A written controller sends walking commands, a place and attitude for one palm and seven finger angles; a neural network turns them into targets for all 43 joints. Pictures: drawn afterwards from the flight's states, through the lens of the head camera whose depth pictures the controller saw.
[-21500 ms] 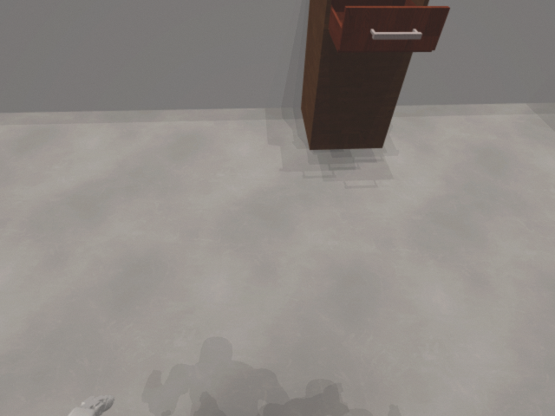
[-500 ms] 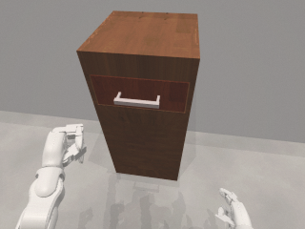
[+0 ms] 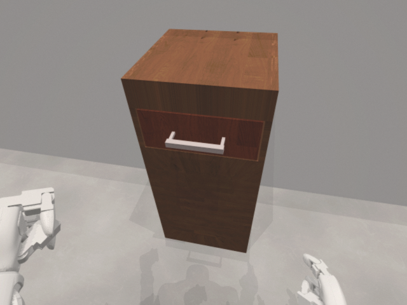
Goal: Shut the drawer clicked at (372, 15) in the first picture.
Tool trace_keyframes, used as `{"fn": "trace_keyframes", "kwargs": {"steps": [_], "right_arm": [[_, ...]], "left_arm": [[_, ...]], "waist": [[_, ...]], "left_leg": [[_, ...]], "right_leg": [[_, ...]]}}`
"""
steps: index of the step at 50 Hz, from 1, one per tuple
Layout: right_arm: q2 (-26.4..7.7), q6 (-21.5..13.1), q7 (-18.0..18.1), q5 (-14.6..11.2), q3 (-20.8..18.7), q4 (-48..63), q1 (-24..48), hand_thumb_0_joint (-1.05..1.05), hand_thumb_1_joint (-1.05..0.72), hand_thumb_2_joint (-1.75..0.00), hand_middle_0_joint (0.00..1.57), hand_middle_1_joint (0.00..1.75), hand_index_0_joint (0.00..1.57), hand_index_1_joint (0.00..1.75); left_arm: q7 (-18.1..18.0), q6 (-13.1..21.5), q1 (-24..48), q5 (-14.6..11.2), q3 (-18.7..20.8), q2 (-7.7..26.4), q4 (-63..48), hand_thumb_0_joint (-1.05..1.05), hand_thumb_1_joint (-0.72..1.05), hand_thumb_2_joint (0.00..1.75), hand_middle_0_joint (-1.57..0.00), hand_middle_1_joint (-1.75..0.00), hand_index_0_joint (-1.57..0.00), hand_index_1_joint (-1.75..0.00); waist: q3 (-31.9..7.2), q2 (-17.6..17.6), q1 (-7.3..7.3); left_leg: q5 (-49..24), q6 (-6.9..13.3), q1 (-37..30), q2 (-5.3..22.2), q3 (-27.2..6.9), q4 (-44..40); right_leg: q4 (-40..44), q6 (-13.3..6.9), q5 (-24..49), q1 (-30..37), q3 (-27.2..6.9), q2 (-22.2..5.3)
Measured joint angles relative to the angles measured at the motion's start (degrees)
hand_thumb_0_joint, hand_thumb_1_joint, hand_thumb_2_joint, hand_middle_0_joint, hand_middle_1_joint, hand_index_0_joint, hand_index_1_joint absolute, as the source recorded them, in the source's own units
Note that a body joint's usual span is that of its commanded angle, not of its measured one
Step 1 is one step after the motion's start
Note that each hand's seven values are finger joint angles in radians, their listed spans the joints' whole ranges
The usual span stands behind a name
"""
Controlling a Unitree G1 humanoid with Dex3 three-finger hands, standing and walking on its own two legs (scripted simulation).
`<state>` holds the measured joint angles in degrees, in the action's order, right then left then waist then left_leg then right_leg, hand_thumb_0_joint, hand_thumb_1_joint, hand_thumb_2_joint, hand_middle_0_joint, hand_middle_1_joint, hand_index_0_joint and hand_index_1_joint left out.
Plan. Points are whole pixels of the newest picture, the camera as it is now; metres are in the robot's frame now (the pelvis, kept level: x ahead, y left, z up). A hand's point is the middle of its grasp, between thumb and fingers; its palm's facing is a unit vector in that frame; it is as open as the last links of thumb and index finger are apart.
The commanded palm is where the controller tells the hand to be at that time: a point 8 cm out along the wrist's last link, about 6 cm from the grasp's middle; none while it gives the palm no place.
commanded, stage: draw the hand back to the body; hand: left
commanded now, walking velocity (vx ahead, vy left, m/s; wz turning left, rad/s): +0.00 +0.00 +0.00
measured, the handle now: (196, 141) +0.58 +0.11 -0.02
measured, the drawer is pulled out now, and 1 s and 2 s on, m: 0.00 0.00 0.00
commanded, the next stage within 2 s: step back with the hand held close in 0.04 s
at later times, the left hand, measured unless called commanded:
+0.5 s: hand (68, 224) +0.19 +0.24 +0.14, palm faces +0.24 -0.83 -0.50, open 3.2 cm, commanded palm +0.13 +0.29 +0.17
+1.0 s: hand (4, 294) +0.08 +0.26 +0.16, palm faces +0.37 -0.80 -0.47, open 3.2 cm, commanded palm +0.01 +0.30 +0.17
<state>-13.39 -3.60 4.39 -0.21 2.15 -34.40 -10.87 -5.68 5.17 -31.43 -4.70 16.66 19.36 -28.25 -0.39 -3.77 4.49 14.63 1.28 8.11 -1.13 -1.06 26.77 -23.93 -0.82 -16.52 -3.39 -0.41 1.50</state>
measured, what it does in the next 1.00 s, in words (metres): shifts its weight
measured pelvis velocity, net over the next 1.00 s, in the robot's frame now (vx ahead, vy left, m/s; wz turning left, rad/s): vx -0.10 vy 0.01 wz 0.05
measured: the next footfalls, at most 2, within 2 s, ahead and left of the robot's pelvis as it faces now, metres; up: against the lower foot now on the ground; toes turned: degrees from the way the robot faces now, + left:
left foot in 1.32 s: -0.09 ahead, +0.14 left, +0.00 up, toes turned +7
right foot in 1.56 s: -0.21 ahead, -0.13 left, +0.00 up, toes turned +1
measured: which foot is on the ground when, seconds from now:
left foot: down 0.00-1.00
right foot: down 0.00-1.00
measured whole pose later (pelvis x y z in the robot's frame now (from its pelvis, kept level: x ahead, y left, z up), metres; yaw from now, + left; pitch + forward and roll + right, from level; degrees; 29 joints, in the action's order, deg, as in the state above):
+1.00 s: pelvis -0.10 +0.01 -0.01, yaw +3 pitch +0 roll -2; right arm -12.6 -2.4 4.3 0.2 0.0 -30.8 -13.1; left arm -7.9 14.9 -34.6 -0.5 20.8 22.8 -32.2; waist 2.1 -0.9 -0.6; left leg 9.2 3.2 24.1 -0.8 -1.4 30.6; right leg -28.0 1.0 -10.5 -18.5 -0.6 2.6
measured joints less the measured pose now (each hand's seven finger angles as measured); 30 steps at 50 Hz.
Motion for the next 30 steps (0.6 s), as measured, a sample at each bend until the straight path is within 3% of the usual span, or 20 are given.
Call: {"fn": "trace_keyframes", "kwargs": {"steps": [9,15,21,30], "right_arm": [[0.9,-1.1,0.7,0.4,0.6,-0.6,0.1,0.01,-0.9,-0.9,0.2,0.3,0.2,0.3],[0.1,1.8,-0.7,0.6,-0.4,0.8,0.8,0.01,-0.9,-0.9,0.2,0.3,0.2,0.3],[-1.0,5.3,-0.9,0.1,-2.7,2.0,1.3,0.01,-0.9,-0.9,0.2,0.3,0.2,0.3],[0.0,6.6,0.0,-0.6,-3.0,3.8,0.0,0.01,-0.9,-0.9,0.2,0.3,0.2,0.3]], "left_arm": [[-0.4,-0.9,1.9,0.3,-1.5,-0.6,1.2,0.01,0.89,0.9,-1.41,-1.6,-1.41,-1.6],[-0.3,3.4,1.4,0.9,3.4,1.9,0.3,0.01,0.89,0.9,-1.41,-1.6,-1.41,-1.6],[0.5,3.8,-2.6,0.9,2.1,1.7,1.1,0.01,0.89,0.9,-1.41,-1.6,-1.41,-1.6],[-0.5,4.3,-5.8,0.7,3.9,5.9,-4.3,0.01,0.89,0.9,-1.41,-1.6,-1.4,-1.6]], "waist": [[0.7,1.1,-0.18],[0.0,0.0,-2.67],[1.0,0.0,-4.5],[1.5,2.8,-4.17]], "left_leg": [[-0.2,-0.4,-0.1,0.5,0.0,-0.4],[0.0,-0.3,3.1,1.2,0.0,0.6],[-2.2,0.6,5.2,0.1,1.4,-1.8],[-3.8,1.2,8.2,-0.6,1.7,-1.0]], "right_leg": [[0.2,-0.5,0.2,0.0,0.0,0.4],[2.1,-0.2,1.6,-2.0,-0.1,1.2],[2.0,0.9,2.7,-5.6,-1.4,-0.1],[-0.8,1.6,3.3,-9.4,-1.5,-0.8]]}}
